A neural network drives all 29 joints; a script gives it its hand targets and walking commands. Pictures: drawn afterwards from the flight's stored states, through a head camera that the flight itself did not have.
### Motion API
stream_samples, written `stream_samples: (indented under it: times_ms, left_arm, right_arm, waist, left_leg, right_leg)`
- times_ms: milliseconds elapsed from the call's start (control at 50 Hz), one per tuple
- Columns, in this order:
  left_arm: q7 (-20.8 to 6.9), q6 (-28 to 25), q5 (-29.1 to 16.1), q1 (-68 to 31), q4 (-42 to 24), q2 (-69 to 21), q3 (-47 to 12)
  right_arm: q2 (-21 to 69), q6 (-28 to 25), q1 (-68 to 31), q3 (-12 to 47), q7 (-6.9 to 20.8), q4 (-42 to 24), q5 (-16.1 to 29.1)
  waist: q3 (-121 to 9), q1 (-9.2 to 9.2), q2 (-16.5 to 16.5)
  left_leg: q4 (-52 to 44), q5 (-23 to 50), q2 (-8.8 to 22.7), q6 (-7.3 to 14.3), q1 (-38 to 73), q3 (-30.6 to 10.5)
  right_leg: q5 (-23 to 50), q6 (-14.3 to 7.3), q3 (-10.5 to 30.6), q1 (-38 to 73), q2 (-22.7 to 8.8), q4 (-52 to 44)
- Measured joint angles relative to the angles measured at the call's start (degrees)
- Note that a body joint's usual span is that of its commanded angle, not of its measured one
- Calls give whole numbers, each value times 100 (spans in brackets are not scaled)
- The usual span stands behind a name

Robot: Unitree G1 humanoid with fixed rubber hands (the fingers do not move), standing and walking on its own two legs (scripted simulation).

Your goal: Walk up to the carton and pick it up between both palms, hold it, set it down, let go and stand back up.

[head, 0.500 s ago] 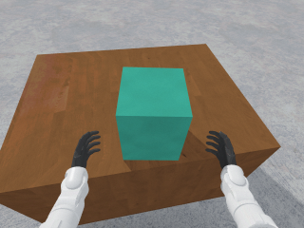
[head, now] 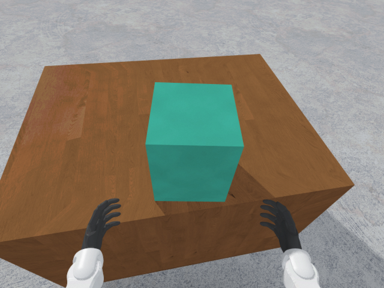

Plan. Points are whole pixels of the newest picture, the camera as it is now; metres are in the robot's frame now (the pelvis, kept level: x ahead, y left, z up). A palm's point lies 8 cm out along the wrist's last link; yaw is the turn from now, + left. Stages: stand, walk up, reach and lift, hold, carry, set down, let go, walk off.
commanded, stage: set down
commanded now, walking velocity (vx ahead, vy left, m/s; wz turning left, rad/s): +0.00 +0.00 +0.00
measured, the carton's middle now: (191, 144) +0.46 +0.00 -0.01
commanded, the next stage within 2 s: let go in 0.94 s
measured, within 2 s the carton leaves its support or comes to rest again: neither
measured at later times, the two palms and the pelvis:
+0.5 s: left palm (87, 257) +0.19 +0.22 -0.06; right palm (290, 258) +0.19 -0.21 -0.05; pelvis +0.02 +0.00 +0.01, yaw -1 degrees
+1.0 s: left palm (77, 277) +0.16 +0.24 -0.07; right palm (292, 275) +0.16 -0.21 -0.07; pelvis +0.01 +0.01 +0.01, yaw -1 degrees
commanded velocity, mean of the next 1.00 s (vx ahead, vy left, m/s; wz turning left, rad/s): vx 0.00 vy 0.00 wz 0.00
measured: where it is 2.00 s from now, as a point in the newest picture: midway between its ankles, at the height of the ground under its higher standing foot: outside the picture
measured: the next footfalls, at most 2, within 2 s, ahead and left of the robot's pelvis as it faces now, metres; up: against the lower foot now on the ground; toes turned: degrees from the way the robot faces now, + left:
none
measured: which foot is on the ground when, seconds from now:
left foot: down 0.00-1.00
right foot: down 0.00-1.00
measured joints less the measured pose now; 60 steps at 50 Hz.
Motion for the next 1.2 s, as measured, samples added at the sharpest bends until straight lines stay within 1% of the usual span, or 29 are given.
stream_samples:
  times_ms: [320, 640, 940, 1040, 1120, 1200]
  left_arm:
    - [-160, 1193, 442, 704, -695, -60, 212]
    - [-271, 2145, 773, 1131, -1229, -47, 303]
    - [-365, 2760, 874, 1204, -1269, 18, 362]
    - [-338, 2947, 849, 1156, -1261, 79, 328]
    - [-273, 2982, 793, 1085, -1321, 130, 248]
    - [-279, 2942, 813, 983, -1306, 112, 263]
  right_arm:
    - [15, 632, 803, -13, -61, -511, -380]
    - [-5, 1213, 1218, -145, -28, -868, -740]
    - [-41, 1613, 1302, -253, -2, -901, -1056]
    - [-32, 1696, 1230, -351, 21, -837, -1205]
    - [-42, 1676, 1139, -457, 72, -796, -1271]
    - [-98, 1632, 1115, -430, 91, -784, -1238]
  waist:
    - [84, 116, 6]
    - [161, 160, 23]
    - [304, 136, 99]
    - [356, 101, 102]
    - [368, 59, 105]
    - [370, 25, 99]
  left_leg:
    - [-651, 125, -5, 7, 889, 101]
    - [-884, 202, -8, 32, 1102, 114]
    - [-865, 241, -21, 49, 1064, 94]
    - [-789, 233, -20, 46, 989, 92]
    - [-699, 204, -6, 38, 903, 110]
    - [-695, 207, 6, 27, 907, 119]
  right_leg:
    - [144, 15, 119, 836, 13, -618]
    - [286, 42, 129, 1099, 11, -964]
    - [335, 58, 93, 1086, -6, -980]
    - [311, 53, 83, 998, -9, -875]
    - [278, 43, 94, 892, 2, -762]
    - [278, 34, 98, 887, 12, -746]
